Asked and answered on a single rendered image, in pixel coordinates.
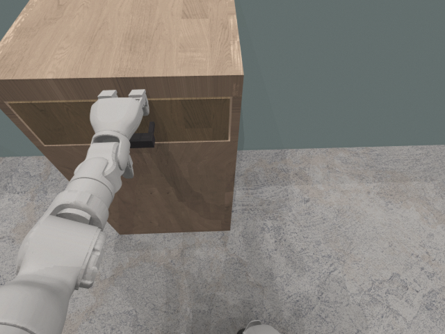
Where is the cabinet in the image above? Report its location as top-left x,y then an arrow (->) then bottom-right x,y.
0,0 -> 244,234

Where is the robot right shin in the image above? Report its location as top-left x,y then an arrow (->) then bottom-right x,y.
244,320 -> 262,331

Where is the left robot upper arm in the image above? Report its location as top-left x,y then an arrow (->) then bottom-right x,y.
0,215 -> 107,334

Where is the handle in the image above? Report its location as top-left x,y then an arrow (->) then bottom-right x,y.
129,122 -> 155,148

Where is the left robot hand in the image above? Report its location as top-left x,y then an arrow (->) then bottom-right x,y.
90,89 -> 149,179

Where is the left robot forearm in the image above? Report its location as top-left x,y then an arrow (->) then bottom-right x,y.
16,131 -> 131,274

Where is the drawer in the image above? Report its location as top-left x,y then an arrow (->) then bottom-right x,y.
8,97 -> 230,145

